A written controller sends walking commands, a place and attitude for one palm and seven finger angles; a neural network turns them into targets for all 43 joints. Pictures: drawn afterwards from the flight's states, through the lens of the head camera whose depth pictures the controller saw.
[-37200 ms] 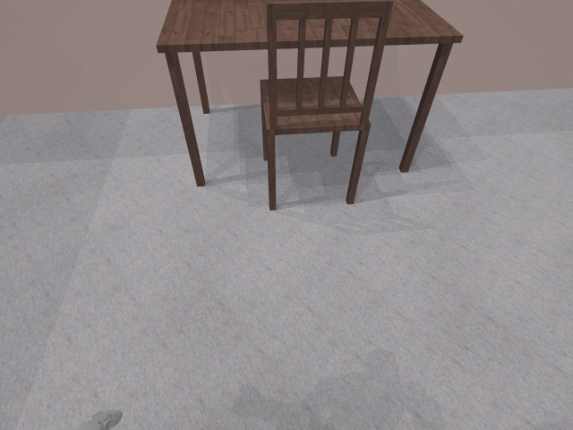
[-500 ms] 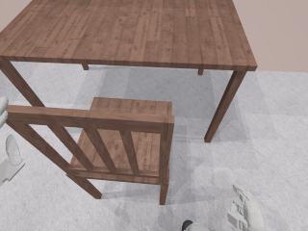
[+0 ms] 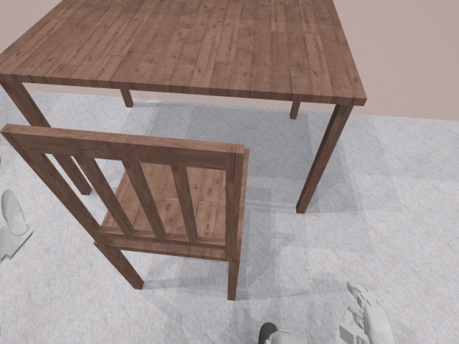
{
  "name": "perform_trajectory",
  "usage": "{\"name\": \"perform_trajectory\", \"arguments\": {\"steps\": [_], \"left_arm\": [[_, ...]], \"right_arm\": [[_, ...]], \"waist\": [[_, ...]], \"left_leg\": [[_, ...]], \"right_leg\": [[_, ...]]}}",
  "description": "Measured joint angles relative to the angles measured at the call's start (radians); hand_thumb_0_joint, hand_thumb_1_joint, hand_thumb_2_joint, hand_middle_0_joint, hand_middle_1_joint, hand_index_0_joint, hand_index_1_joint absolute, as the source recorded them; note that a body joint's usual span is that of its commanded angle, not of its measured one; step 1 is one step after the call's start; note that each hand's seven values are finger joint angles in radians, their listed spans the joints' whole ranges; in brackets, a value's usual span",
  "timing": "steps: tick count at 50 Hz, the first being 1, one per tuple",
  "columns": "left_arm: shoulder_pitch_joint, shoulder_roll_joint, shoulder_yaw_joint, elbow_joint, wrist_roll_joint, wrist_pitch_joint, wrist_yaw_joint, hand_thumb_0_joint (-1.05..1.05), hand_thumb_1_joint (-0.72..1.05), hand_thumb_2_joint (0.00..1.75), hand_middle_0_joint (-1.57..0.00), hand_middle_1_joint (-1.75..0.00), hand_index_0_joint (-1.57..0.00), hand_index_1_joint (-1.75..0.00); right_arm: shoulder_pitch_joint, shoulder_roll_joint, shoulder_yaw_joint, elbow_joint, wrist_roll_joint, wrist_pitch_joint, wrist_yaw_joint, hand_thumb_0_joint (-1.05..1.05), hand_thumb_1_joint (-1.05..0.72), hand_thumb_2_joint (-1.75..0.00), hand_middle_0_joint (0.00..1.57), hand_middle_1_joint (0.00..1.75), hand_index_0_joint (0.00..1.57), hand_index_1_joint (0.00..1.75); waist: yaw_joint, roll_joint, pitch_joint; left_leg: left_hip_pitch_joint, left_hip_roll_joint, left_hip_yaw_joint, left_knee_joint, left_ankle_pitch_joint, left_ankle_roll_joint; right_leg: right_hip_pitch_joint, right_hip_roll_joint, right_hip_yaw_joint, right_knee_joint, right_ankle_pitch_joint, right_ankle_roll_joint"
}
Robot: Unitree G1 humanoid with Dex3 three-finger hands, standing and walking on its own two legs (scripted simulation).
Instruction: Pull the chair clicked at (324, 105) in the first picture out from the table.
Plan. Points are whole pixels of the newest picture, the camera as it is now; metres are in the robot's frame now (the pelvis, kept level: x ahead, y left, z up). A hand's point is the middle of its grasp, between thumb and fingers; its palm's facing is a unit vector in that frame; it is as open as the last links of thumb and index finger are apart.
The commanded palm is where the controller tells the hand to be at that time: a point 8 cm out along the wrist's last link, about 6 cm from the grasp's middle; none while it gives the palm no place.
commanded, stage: step back with the hand held close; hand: left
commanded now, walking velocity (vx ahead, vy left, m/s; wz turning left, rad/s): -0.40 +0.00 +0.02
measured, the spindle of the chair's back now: (148, 204) +0.39 +0.21 -0.05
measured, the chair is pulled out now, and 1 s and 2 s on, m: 0.23 0.23 0.23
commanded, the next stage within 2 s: stop stepping back and stand still in 1.04 s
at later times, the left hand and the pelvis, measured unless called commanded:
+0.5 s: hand out of the picture +0.15 +0.28 +0.18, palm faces +0.53 -0.67 -0.52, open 7.5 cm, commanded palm +0.08 +0.31 +0.19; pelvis -0.03 +0.00 -0.01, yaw +6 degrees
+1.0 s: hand out of the picture +0.11 +0.28 +0.18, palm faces +0.52 -0.69 -0.50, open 7.5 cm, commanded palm +0.04 +0.31 +0.19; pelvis -0.07 +0.00 -0.01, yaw +4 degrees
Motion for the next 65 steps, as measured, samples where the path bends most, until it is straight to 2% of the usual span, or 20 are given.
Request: {"name": "perform_trajectory", "arguments": {"steps": [2, 6, 10, 18, 22, 24, 26, 30, 35, 39, 42, 44, 47, 49, 54, 57, 58, 60, 63, 65], "left_arm": [[0.032, 0.035, 0.025, -0.023, 0.001, -0.005, 0.002, 0.01, 0.88, 0.90, -0.22, -0.30, -0.21, -0.30], [0.080, 0.093, 0.077, -0.060, -0.004, -0.021, 0.005, 0.01, 0.88, 0.90, -0.22, -0.30, -0.21, -0.30], [0.059, 0.061, 0.076, -0.017, 0.017, -0.039, 0.009, 0.01, 0.88, 0.90, -0.22, -0.30, -0.21, -0.30], [-0.001, -0.017, 0.028, 0.019, 0.006, -0.020, 0.021, 0.01, 0.88, 0.90, -0.21, -0.30, -0.21, -0.30], [0.011, 0.008, 0.023, -0.018, 0.008, -0.016, 0.014, 0.01, 0.88, 0.90, -0.21, -0.30, -0.21, -0.30], [0.019, 0.046, 0.042, -0.049, 0.009, -0.023, 0.008, 0.01, 0.88, 0.90, -0.21, -0.30, -0.21, -0.30], [0.033, 0.071, 0.067, -0.070, 0.011, -0.036, 0.003, 0.01, 0.88, 0.90, -0.22, -0.30, -0.21, -0.30], [0.015, 0.051, 0.093, -0.051, 0.017, -0.060, 0.002, 0.01, 0.88, 0.90, -0.22, -0.30, -0.21, -0.30], [-0.025, -0.003, 0.058, -0.030, 0.003, -0.046, 0.005, 0.01, 0.88, 0.90, -0.21, -0.30, -0.21, -0.30], [0.003, -0.001, 0.038, -0.042, -0.005, -0.040, -0.001, 0.01, 0.88, 0.90, -0.21, -0.30, -0.21, -0.30], [0.025, 0.034, 0.049, -0.074, -0.008, -0.041, -0.010, 0.01, 0.88, 0.90, -0.21, -0.30, -0.21, -0.30], [0.052, 0.060, 0.075, -0.101, -0.019, -0.054, -0.017, 0.01, 0.88, 0.90, -0.22, -0.30, -0.21, -0.30], [0.080, 0.071, 0.122, -0.123, -0.019, -0.087, -0.022, 0.01, 0.88, 0.90, -0.21, -0.30, -0.21, -0.30], [0.033, 0.041, 0.104, -0.098, -0.004, -0.108, -0.029, 0.01, 0.88, 0.90, -0.21, -0.30, -0.21, -0.30], [-0.027, 0.031, 0.039, -0.049, -0.001, -0.089, -0.031, 0.01, 0.88, 0.90, -0.21, -0.30, -0.21, -0.30], [0.054, 0.060, 0.064, -0.061, -0.011, -0.077, -0.034, 0.01, 0.88, 0.90, -0.21, -0.30, -0.21, -0.30], [0.075, 0.079, 0.073, -0.073, -0.015, -0.076, -0.036, 0.01, 0.88, 0.90, -0.21, -0.30, -0.21, -0.30], [0.098, 0.112, 0.084, -0.087, -0.017, -0.075, -0.042, 0.01, 0.88, 0.90, -0.21, -0.30, -0.21, -0.30], [0.149, 0.117, 0.083, -0.132, -0.032, -0.062, -0.043, 0.01, 0.88, 0.90, -0.22, -0.30, -0.21, -0.30], [0.164, 0.109, 0.074, -0.179, -0.038, -0.052, -0.038, 0.01, 0.88, 0.90, -0.22, -0.30, -0.21, -0.30]], "right_arm": [[0.016, -0.002, -0.008, -0.011, 0.005, -0.003, 0.000, 0.01, -0.91, -0.90, 0.20, 0.30, 0.20, 0.30], [0.047, 0.002, -0.027, -0.004, 0.009, -0.005, 0.005, 0.01, -0.91, -0.90, 0.20, 0.30, 0.20, 0.30], [0.065, -0.005, -0.043, 0.029, 0.007, -0.012, 0.001, 0.01, -0.91, -0.90, 0.20, 0.30, 0.20, 0.30], [0.024, -0.008, -0.031, 0.069, -0.008, -0.008, 0.010, 0.02, -0.91, -0.90, 0.20, 0.30, 0.20, 0.30], [0.007, 0.006, -0.024, 0.038, -0.008, -0.021, 0.010, 0.02, -0.91, -0.90, 0.20, 0.30, 0.20, 0.30], [0.012, 0.025, -0.026, 0.025, -0.005, -0.034, 0.012, 0.01, -0.91, -0.90, 0.20, 0.30, 0.20, 0.30], [0.017, 0.040, -0.029, 0.025, -0.002, -0.040, 0.015, 0.01, -0.91, -0.90, 0.20, 0.30, 0.20, 0.30], [0.005, 0.043, -0.036, 0.037, -0.005, -0.046, 0.016, 0.01, -0.91, -0.90, 0.21, 0.30, 0.20, 0.30], [-0.016, 0.024, -0.034, 0.068, -0.019, -0.037, 0.028, 0.01, -0.91, -0.90, 0.21, 0.30, 0.20, 0.30], [-0.020, 0.015, -0.025, 0.057, -0.023, -0.031, 0.026, 0.01, -0.91, -0.90, 0.21, 0.30, 0.20, 0.30], [0.003, 0.027, -0.040, 0.046, -0.018, -0.062, 0.014, 0.01, -0.91, -0.90, 0.21, 0.30, 0.20, 0.30], [0.021, 0.050, -0.047, 0.058, -0.010, -0.078, 0.021, 0.01, -0.91, -0.90, 0.20, 0.30, 0.20, 0.30], [0.027, 0.067, -0.046, 0.075, -0.011, -0.100, 0.032, 0.01, -0.91, -0.90, 0.20, 0.30, 0.20, 0.30], [-0.007, 0.055, -0.046, 0.105, -0.020, -0.103, 0.037, 0.01, -0.91, -0.90, 0.20, 0.30, 0.20, 0.30], [-0.055, 0.053, -0.042, 0.109, -0.017, -0.065, 0.034, 0.01, -0.91, -0.90, 0.21, 0.30, 0.20, 0.30], [-0.067, 0.054, -0.026, 0.055, -0.014, -0.041, 0.024, 0.01, -0.91, -0.90, 0.21, 0.30, 0.20, 0.30], [-0.071, 0.055, -0.027, 0.038, -0.014, -0.041, 0.020, 0.01, -0.91, -0.90, 0.21, 0.30, 0.20, 0.30], [-0.076, 0.073, -0.035, 0.026, -0.016, -0.046, 0.018, 0.01, -0.91, -0.90, 0.20, 0.30, 0.20, 0.30], [-0.049, 0.093, -0.030, 0.025, -0.019, -0.081, 0.025, 0.01, -0.91, -0.90, 0.20, 0.30, 0.20, 0.30], [-0.022, 0.097, -0.023, 0.028, -0.011, -0.096, 0.035, 0.01, -0.91, -0.90, 0.20, 0.30, 0.20, 0.30]], "waist": [[-0.015, -0.003, 0.003], [-0.018, -0.035, 0.004], [-0.013, -0.004, -0.025], [0.012, -0.008, -0.028], [-0.005, -0.016, -0.007], [-0.017, -0.035, 0.004], [-0.009, -0.052, -0.009], [0.005, -0.036, -0.020], [0.016, -0.048, -0.016], [0.000, -0.057, -0.001], [-0.035, -0.020, 0.014], [-0.022, -0.026, -0.006], [0.022, -0.031, -0.034], [0.022, 0.012, -0.004], [-0.007, -0.047, 0.007], [-0.046, -0.076, -0.005], [-0.057, -0.087, 0.003], [-0.043, -0.123, 0.032], [-0.027, -0.115, 0.026], [-0.016, -0.094, 0.015]], "left_leg": [[-0.010, -0.001, -0.010, -0.011, 0.021, -0.009], [-0.020, -0.029, -0.016, 0.024, 0.015, -0.028], [-0.043, -0.010, -0.014, 0.076, -0.025, -0.002], [-0.079, -0.009, 0.005, 0.069, -0.034, 0.011], [-0.094, -0.001, 0.007, 0.031, 0.065, 0.000], [-0.104, -0.014, -0.008, 0.054, 0.066, -0.022], [-0.119, -0.020, -0.009, 0.093, 0.038, -0.030], [-0.151, 0.008, 0.008, 0.158, -0.024, -0.006], [-0.172, -0.007, 0.019, 0.146, -0.082, 0.012], [-0.167, 0.001, 0.037, 0.069, 0.022, 0.015], [-0.188, 0.043, 0.006, 0.081, 0.124, -0.008], [-0.198, 0.056, 0.006, 0.094, 0.099, -0.031], [-0.225, 0.088, 0.036, 0.138, 0.064, -0.047], [-0.236, 0.115, 0.019, 0.159, 0.079, -0.046], [-0.233, -0.005, 0.036, 0.276, -0.083, -0.024], [-0.124, -0.020, 0.061, 0.020, 0.020, -0.014], [-0.104, -0.022, 0.066, -0.048, 0.104, 0.005], [-0.107, -0.032, 0.086, -0.046, 0.132, 0.035], [-0.106, 0.007, 0.092, -0.055, 0.130, 0.042], [-0.097, 0.035, 0.087, -0.075, 0.146, 0.038]], "right_leg": [[-0.003, 0.003, 0.003, -0.010, -0.018, 0.008], [-0.011, -0.014, 0.024, 0.003, 0.125, -0.004], [-0.028, -0.001, 0.028, 0.063, 0.046, 0.004], [-0.040, -0.007, 0.042, 0.017, 0.067, 0.000], [-0.054, 0.002, 0.054, 0.021, -0.020, 0.016], [-0.051, 0.003, 0.074, 0.064, 0.047, 0.019], [-0.049, 0.005, 0.090, 0.103, 0.049, 0.016], [-0.079, 0.016, 0.085, 0.159, 0.005, 0.012], [-0.080, 0.003, 0.096, 0.094, 0.053, 0.017], [-0.084, 0.009, 0.106, 0.063, -0.041, 0.017], [-0.085, 0.054, 0.091, 0.261, -0.144, 0.021], [-0.040, 0.069, 0.081, 0.318, -0.204, 0.015], [0.073, 0.067, 0.051, 0.198, -0.250, 0.009], [0.081, 0.097, 0.035, 0.166, -0.198, 0.000], [0.071, 0.036, 0.073, 0.070, -0.099, 0.010], [0.039, 0.025, 0.099, 0.036, -0.051, 0.029], [0.020, 0.020, 0.100, 0.056, -0.049, 0.032], [-0.023, 0.020, 0.108, 0.199, -0.180, 0.017], [-0.055, 0.062, 0.083, 0.446, -0.324, 0.006], [-0.013, 0.067, 0.045, 0.460, -0.331, 0.006]]}}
